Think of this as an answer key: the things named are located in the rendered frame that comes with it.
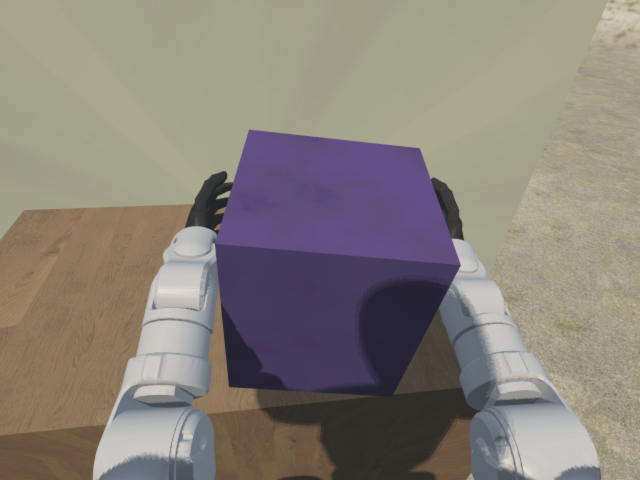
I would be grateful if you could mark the robot left upper arm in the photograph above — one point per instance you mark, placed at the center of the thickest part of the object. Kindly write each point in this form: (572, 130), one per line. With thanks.
(158, 444)

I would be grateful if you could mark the right robot forearm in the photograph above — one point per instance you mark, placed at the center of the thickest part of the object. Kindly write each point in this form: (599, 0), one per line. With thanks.
(497, 369)

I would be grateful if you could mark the pedestal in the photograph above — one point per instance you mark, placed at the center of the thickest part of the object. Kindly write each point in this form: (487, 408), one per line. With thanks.
(74, 285)

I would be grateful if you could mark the carton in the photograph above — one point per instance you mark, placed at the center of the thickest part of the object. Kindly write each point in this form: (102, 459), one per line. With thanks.
(333, 257)

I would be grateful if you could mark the robot right upper arm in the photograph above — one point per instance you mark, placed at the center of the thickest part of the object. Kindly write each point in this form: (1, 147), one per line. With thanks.
(542, 441)

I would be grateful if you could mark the left robot forearm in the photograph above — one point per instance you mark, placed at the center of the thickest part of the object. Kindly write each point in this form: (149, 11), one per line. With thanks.
(171, 366)

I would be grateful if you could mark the right robot hand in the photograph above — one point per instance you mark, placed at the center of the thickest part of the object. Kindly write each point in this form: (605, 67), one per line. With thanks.
(449, 209)

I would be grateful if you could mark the left robot hand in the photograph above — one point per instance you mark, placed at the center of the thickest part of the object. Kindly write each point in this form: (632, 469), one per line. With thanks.
(206, 204)

